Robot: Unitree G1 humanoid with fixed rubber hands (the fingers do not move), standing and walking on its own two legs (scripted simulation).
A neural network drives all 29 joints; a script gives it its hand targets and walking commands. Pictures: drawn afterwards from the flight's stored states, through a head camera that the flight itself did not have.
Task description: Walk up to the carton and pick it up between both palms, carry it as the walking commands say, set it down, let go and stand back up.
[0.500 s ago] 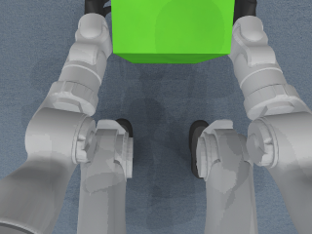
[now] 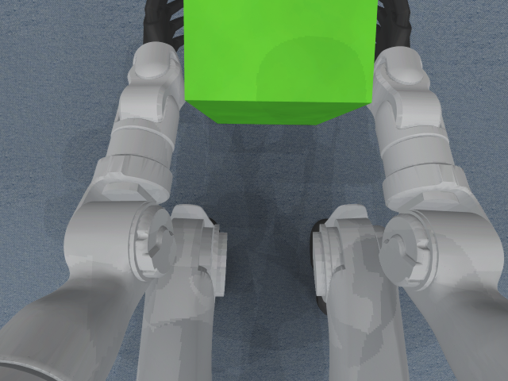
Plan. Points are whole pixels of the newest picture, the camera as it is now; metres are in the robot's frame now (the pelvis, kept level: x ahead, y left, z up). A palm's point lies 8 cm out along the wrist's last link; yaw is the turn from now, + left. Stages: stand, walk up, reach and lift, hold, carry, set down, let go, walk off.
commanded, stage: reach and lift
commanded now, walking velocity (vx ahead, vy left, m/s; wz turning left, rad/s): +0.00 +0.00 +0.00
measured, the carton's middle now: (271, 62) +0.52 +0.00 -0.21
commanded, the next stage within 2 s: none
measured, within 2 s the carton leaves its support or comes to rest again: neither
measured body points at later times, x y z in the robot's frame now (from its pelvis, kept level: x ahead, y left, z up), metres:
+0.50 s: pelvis +0.00 +0.00 +0.04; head +0.32 +0.00 +0.35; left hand +0.54 +0.14 -0.08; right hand +0.53 -0.15 -0.07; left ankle +0.11 +0.14 -0.34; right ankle +0.11 -0.14 -0.34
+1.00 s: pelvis +0.00 +0.00 +0.08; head +0.30 +0.00 +0.41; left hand +0.53 +0.14 -0.01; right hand +0.52 -0.15 -0.01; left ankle +0.11 +0.14 -0.34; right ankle +0.11 -0.14 -0.34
